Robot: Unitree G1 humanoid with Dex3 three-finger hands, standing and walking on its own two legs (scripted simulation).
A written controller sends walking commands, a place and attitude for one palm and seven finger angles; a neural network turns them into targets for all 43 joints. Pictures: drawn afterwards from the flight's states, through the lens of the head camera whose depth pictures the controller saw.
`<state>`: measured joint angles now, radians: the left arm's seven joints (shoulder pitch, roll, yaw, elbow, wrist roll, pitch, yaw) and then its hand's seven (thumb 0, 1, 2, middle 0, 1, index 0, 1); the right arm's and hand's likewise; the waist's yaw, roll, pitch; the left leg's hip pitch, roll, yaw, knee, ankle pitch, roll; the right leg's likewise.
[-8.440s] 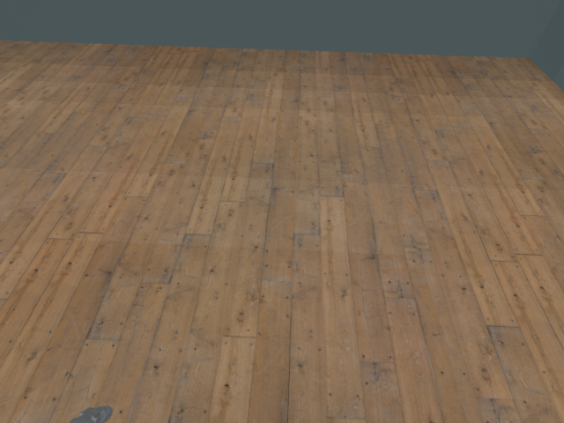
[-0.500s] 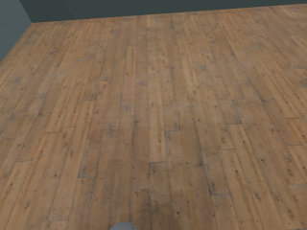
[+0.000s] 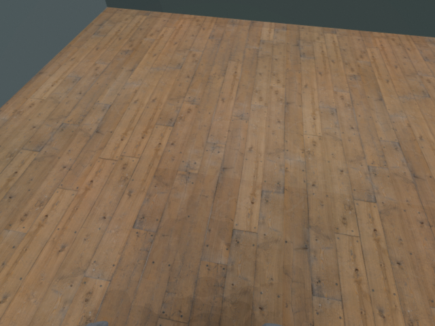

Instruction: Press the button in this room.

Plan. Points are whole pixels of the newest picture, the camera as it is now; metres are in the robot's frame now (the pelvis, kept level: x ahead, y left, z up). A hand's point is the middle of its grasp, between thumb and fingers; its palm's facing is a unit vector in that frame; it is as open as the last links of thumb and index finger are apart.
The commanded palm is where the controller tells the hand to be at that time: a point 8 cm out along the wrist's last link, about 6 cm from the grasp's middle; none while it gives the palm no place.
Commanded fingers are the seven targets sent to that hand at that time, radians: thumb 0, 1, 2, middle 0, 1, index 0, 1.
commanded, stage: turn or walk to find it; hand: left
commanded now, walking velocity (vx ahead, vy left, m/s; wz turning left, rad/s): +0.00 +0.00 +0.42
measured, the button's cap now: out of the picture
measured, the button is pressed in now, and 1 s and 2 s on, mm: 0 0 0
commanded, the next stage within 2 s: none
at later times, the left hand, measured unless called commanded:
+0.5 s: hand out of the picture -0.03 +0.16 -0.16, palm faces +0.28 -0.93 -0.26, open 7.4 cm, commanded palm none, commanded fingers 0.00 0.90 0.90 -0.20 -0.30 -0.20 -0.30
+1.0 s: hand out of the picture -0.03 +0.20 -0.16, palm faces +0.44 -0.86 -0.26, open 7.4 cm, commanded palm none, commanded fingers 0.00 0.90 0.90 -0.20 -0.30 -0.20 -0.30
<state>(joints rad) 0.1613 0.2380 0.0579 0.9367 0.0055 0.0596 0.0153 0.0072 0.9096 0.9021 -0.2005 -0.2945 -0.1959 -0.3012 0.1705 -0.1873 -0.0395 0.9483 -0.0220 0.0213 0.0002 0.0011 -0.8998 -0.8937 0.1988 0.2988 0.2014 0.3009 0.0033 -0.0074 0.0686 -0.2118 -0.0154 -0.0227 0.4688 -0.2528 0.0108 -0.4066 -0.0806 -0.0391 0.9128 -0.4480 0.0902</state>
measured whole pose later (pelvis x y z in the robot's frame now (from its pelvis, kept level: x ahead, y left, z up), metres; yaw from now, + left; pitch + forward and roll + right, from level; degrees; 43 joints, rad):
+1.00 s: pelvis -0.04 -0.03 +0.00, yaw +25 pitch +0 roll +1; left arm 0.14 0.21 0.05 0.92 0.00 0.04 0.02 0.01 0.91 0.90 -0.20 -0.29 -0.20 -0.30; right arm 0.19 -0.20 -0.05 0.96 -0.02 0.04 0.00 0.00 -0.90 -0.89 0.20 0.30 0.20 0.30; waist -0.02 0.02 0.06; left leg -0.27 -0.03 -0.06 0.52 -0.25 0.00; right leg -0.31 -0.05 -0.05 0.68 -0.38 0.07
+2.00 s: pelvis -0.06 -0.08 -0.01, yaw +52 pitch -2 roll +2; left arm 0.18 0.17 0.03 0.89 0.01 0.02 0.02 0.00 0.91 0.90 -0.20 -0.30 -0.20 -0.30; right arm 0.22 -0.24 -0.09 0.98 -0.02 0.08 0.01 0.00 -0.90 -0.89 0.20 0.30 0.20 0.30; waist -0.02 0.06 0.06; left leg -0.46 -0.03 -0.06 1.04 -0.42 -0.02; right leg -0.26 -0.06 -0.12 0.58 -0.30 -0.03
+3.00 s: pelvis -0.06 -0.11 +0.00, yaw +78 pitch -1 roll +2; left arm 0.20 0.15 0.02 0.92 0.01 0.01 0.02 0.00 0.90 0.90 -0.21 -0.30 -0.20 -0.30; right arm 0.23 -0.26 -0.09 1.00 -0.02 0.07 0.02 0.00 -0.91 -0.89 0.19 0.30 0.20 0.30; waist -0.02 0.04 0.06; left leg -0.48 0.01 -0.04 1.17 -0.37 -0.06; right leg -0.21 -0.08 -0.17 0.52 -0.29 -0.04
